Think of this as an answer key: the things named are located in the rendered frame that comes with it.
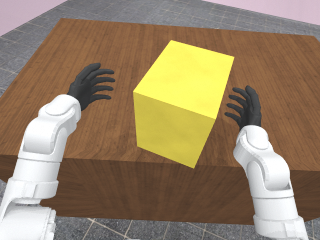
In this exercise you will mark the left robot upper arm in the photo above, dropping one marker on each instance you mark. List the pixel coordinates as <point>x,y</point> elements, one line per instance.
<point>28,223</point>

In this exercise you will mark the pedestal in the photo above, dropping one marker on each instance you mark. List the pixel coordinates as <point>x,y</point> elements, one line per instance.
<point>104,174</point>

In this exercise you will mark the left robot hand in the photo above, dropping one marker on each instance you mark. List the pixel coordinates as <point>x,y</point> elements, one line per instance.
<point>84,87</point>

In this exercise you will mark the left robot forearm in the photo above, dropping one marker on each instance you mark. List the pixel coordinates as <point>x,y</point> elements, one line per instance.
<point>40,154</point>

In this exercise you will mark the carton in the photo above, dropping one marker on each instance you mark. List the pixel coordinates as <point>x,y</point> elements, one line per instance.
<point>177,101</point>

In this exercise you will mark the right robot forearm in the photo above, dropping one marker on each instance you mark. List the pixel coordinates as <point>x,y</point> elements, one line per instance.
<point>268,175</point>

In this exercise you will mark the right robot hand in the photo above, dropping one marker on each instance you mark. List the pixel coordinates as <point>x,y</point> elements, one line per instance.
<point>251,111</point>

